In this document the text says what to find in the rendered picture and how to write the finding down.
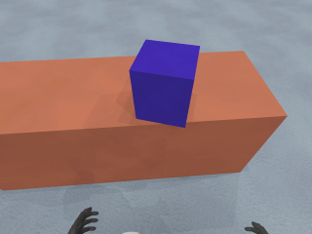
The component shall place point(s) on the robot left hand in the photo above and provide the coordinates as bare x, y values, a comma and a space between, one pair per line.
78, 225

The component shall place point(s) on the pedestal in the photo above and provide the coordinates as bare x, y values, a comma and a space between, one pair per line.
72, 121

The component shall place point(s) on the robot right hand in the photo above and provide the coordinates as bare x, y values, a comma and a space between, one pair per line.
257, 228

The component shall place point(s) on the carton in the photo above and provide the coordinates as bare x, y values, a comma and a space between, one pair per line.
162, 78

